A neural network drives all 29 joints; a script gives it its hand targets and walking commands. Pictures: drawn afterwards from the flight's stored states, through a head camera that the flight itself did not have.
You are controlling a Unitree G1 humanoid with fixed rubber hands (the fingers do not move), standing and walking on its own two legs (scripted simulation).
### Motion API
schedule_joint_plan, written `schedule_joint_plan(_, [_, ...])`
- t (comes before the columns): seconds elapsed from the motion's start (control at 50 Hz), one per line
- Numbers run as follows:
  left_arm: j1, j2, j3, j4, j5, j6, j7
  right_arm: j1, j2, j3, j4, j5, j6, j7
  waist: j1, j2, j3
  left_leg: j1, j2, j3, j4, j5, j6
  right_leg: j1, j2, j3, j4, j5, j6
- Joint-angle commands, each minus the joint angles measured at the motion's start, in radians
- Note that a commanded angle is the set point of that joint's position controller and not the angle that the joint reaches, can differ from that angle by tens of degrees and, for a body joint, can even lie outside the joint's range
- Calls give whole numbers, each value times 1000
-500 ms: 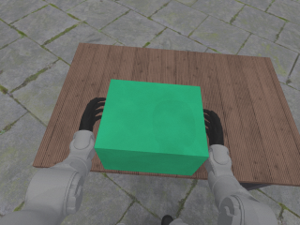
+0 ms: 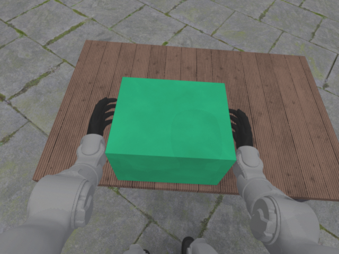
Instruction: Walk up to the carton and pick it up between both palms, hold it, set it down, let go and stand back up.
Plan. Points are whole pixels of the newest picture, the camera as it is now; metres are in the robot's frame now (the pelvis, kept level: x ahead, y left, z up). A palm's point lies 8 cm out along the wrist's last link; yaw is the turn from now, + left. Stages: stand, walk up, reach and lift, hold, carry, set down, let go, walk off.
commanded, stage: set down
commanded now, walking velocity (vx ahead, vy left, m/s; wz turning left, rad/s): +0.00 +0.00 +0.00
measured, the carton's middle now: (170, 132) +0.43 -0.01 -0.05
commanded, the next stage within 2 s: none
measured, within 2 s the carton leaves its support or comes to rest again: rests again in 0.02 s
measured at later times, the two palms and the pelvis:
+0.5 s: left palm (86, 122) +0.43 +0.19 +0.01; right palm (262, 131) +0.41 -0.24 +0.00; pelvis +0.00 -0.01 -0.02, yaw -1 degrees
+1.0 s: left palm (67, 113) +0.41 +0.21 +0.07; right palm (287, 124) +0.39 -0.26 +0.07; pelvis -0.02 -0.02 +0.00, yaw +1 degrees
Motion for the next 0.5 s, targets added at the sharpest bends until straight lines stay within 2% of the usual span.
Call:
schedule_joint_plan(0.0, [-553,28,-57,-165,-42,-54,-23,-509,-28,149,-156,51,-36,34,-16,-1,-782,276,-1,18,-46,286,-103,438,34,-25,29,219,8])
schedule_joint_plan(0.04, [-545,33,-81,-181,-72,-40,-17,-503,-45,176,-154,109,-37,21,-19,22,-806,283,0,7,-23,347,-115,420,38,-27,43,260,8])
schedule_joint_plan(0.08, [-531,98,-87,-202,-90,-35,-7,-482,-130,201,-136,174,-43,12,-16,57,-851,333,2,6,14,468,-137,395,49,-30,60,331,6])
schedule_joint_plan(0.1, [-507,154,-76,-206,-97,-24,4,-465,-195,225,-127,225,-42,4,-3,70,-863,355,2,7,29,521,-147,399,57,-25,69,364,5])
schedule_joint_plan(0.18, [-477,163,-128,-229,-140,24,10,-478,-258,267,-94,329,-39,-3,-23,80,-840,413,15,-19,82,635,-170,312,73,-40,87,383,11])
schedule_joint_plan(0.2, [-467,196,-116,-269,-148,32,10,-474,-299,274,-125,351,-43,-2,-12,81,-873,430,13,-17,95,676,-173,317,77,-39,92,408,14])
schedule_joint_plan(0.22, [-455,195,-125,-268,-150,43,9,-473,-305,290,-111,373,-39,0,-12,88,-870,433,10,-20,96,680,-173,317,77,-37,92,413,15])
schedule_joint_plan(0.24, [-442,182,-126,-262,-150,49,5,-465,-287,302,-99,382,-34,2,-15,75,-832,417,10,-21,100,657,-166,306,73,-33,93,389,18])
schedule_joint_plan(0.26, [-439,203,-126,-256,-155,53,0,-468,-299,316,-103,393,-28,5,-4,59,-819,396,7,-20,96,630,-158,314,70,-33,98,380,21])
schedule_joint_plan(0.28, [-419,214,-133,-279,-160,62,-4,-457,-316,327,-107,411,-26,6,-16,58,-828,396,3,-19,101,647,-155,336,68,-29,103,422,24])
schedule_joint_plan(0.3, [-416,209,-133,-250,-162,70,-11,-463,-303,343,-94,421,-18,8,-12,39,-793,370,1,-19,103,626,-147,340,64,-25,106,410,29])
schedule_joint_plan(0.32, [-423,222,-125,-267,-170,72,-16,-474,-298,366,-118,440,-8,12,3,23,-794,341,-5,-13,103,594,-135,352,58,-16,110,393,33])
schedule_joint_plan(0.34, [-416,235,-137,-280,-185,76,-19,-470,-307,375,-140,454,0,15,-2,9,-801,327,-8,-10,97,549,-126,356,54,-12,112,368,35])
schedule_joint_plan(0.38, [-438,235,-165,-296,-214,88,-21,-490,-298,397,-171,476,24,29,8,25,-776,308,-6,-15,90,492,-116,314,48,-13,112,292,30])
schedule_joint_plan(0.4, [-436,237,-176,-281,-228,95,-24,-495,-303,405,-178,486,35,34,6,11,-758,302,-3,-16,90,459,-109,293,48,-13,112,254,29])
schedule_joint_plan(0.42, [-450,251,-186,-319,-241,106,-25,-508,-324,409,-202,498,44,39,6,20,-779,309,-2,-20,95,471,-113,283,48,-15,116,258,27])
schedule_joint_plan(0.44, [-449,229,-200,-300,-247,111,-29,-500,-296,408,-191,497,53,42,-8,6,-748,307,1,-23,99,440,-106,255,46,-18,115,222,29])
schedule_joint_plan(0.46, [-465,243,-200,-330,-262,114,-34,-519,-307,417,-231,502,63,49,6,2,-772,295,-2,-22,102,429,-101,249,42,-14,117,207,28])
schedule_joint_plan(0.48, [-467,263,-215,-303,-270,127,-39,-513,-333,417,-209,502,76,51,-10,-7,-754,290,1,-27,96,388,-97,251,41,-18,119,189,26])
